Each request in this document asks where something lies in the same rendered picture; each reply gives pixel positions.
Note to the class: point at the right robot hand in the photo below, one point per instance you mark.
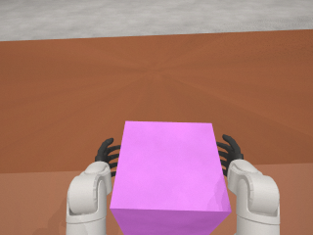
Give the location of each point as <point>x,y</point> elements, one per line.
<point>234,152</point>

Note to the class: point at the left robot hand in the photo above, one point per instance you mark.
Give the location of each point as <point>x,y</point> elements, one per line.
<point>104,150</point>

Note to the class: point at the carton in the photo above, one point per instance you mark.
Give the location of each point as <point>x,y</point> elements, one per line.
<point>169,180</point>

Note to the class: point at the left robot forearm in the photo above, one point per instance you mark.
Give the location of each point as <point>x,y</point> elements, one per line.
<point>87,200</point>

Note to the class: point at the right robot forearm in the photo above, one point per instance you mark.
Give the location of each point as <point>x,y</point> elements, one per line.
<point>257,201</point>

